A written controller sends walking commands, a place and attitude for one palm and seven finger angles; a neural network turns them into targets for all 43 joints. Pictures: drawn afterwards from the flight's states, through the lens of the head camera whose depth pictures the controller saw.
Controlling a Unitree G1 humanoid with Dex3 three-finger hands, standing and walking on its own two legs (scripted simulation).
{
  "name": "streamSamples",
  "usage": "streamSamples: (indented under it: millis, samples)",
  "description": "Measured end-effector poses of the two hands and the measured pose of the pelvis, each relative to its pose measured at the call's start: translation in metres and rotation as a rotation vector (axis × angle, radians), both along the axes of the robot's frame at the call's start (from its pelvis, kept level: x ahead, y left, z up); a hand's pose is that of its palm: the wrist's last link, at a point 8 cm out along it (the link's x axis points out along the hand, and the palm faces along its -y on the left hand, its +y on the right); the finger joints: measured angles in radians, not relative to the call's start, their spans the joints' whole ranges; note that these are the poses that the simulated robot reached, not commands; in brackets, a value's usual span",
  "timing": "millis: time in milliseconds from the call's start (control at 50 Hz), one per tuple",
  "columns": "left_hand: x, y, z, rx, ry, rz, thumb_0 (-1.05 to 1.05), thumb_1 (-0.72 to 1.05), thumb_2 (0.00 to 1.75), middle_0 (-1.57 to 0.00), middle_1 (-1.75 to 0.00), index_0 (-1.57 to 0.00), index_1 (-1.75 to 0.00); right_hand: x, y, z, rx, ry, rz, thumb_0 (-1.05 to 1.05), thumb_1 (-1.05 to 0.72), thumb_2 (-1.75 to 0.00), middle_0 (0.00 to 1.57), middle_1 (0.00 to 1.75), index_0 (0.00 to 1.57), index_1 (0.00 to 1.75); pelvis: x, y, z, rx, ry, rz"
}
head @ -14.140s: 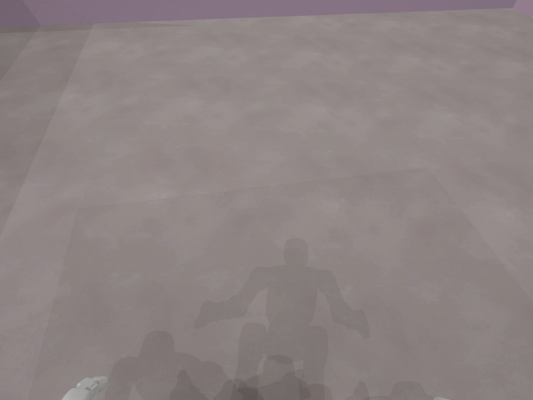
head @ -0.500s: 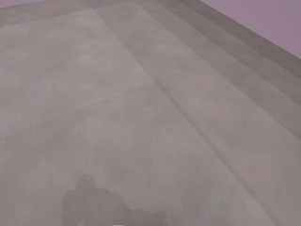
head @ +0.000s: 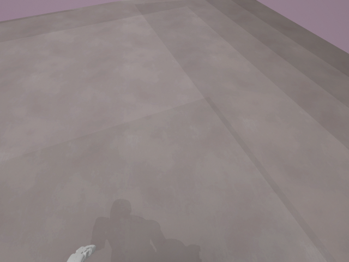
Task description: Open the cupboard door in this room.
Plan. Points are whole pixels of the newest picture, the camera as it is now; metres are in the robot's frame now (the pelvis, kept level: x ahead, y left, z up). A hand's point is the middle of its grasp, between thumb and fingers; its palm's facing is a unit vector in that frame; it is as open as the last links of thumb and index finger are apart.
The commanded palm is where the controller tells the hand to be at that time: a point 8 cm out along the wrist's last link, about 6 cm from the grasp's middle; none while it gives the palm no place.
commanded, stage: turn or walk to find it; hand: left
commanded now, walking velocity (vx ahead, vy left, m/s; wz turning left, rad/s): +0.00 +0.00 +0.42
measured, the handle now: out of the picture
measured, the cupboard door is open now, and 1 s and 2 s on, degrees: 0 0 0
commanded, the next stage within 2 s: none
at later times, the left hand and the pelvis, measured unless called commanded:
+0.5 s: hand out of the picture -0.07 +0.19 -0.17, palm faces +0.30 -0.92 -0.24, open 7.4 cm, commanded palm none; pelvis -0.04 -0.01 +0.00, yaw +15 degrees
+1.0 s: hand out of the picture -0.04 +0.22 -0.15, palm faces +0.43 -0.87 -0.25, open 7.4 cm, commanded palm none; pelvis -0.06 -0.01 +0.00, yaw +26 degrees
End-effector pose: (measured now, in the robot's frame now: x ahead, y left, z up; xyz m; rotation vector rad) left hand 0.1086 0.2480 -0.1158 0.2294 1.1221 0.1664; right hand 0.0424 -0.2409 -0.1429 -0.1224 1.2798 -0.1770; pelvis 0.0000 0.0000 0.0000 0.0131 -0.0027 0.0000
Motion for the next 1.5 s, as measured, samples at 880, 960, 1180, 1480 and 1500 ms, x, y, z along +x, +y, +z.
streamSamples:
  millis: [880, 960, 1180, 1480, 1500]
  samples:
    - [-0.208, 0.03, -0.012, -0.051, 0.1, 0.456, 0.01, 0.91, 0.9, -0.2, -0.3, -0.2, -0.29, 0.05, 0.061, 0.025, -0.037, -0.059, 0.452, 0.0, -0.91, -0.9, 0.2, 0.3, 0.21, 0.3, -0.064, 0.013, 0.009, -0.03, 0.005, 0.402]
    - [-0.188, 0.021, -0.005, -0.03, 0.045, 0.45, 0.01, 0.91, 0.9, -0.2, -0.3, -0.2, -0.29, 0.037, 0.043, 0.013, -0.026, -0.003, 0.449, 0.0, -0.91, -0.9, 0.2, 0.3, 0.21, 0.3, -0.063, 0.001, 0.006, -0.023, 0.012, 0.436]
    - [-0.201, -0.033, 0.011, 0.014, 0.003, 0.531, 0.01, 0.9, 0.9, -0.2, -0.3, -0.2, -0.3, 0.041, -0.005, -0.009, -0.008, 0.098, 0.498, 0.0, -0.91, -0.9, 0.2, 0.3, 0.2, 0.3, -0.058, -0.037, 0.004, 0.021, 0.005, 0.549]
    - [-0.322, -0.071, -0.019, -0.086, 0.17, 0.784, 0.01, 0.9, 0.9, -0.2, -0.3, -0.2, -0.3, 0.101, 0.06, 0.005, -0.057, 0.016, 0.751, 0.01, -0.92, -0.9, 0.2, 0.3, 0.2, 0.3, -0.071, -0.025, -0.002, 0.004, 0.005, 0.706]
    - [-0.333, -0.071, -0.025, -0.096, 0.182, 0.803, 0.01, 0.9, 0.9, -0.2, -0.3, -0.2, -0.3, 0.106, 0.072, 0.006, -0.058, -0.011, 0.773, 0.0, -0.92, -0.9, 0.2, 0.3, 0.2, 0.3, -0.074, -0.021, -0.004, -0.002, 0.002, 0.718]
